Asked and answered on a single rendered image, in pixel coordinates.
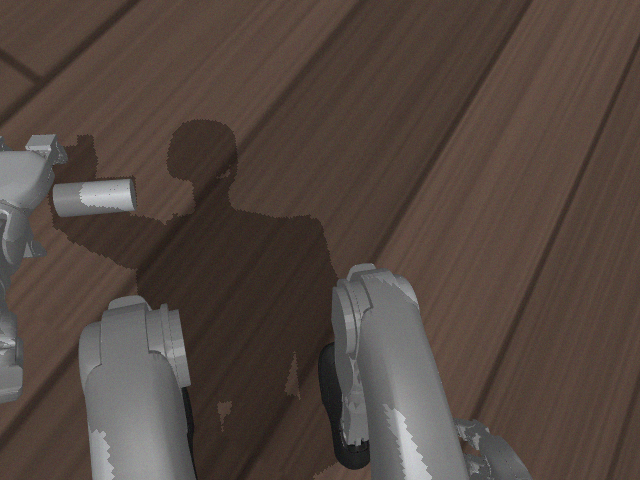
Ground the right robot hand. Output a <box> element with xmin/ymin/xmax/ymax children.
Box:
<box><xmin>453</xmin><ymin>418</ymin><xmax>533</xmax><ymax>480</ymax></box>

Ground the left robot hand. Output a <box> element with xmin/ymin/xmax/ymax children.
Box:
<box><xmin>0</xmin><ymin>134</ymin><xmax>68</xmax><ymax>258</ymax></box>

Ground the left robot arm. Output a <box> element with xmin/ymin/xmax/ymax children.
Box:
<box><xmin>0</xmin><ymin>203</ymin><xmax>30</xmax><ymax>404</ymax></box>

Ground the left robot foot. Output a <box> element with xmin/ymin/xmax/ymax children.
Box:
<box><xmin>182</xmin><ymin>387</ymin><xmax>198</xmax><ymax>480</ymax></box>

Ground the can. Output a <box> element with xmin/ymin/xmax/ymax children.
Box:
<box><xmin>53</xmin><ymin>179</ymin><xmax>136</xmax><ymax>217</ymax></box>

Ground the right robot foot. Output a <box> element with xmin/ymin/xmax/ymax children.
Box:
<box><xmin>318</xmin><ymin>342</ymin><xmax>370</xmax><ymax>470</ymax></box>

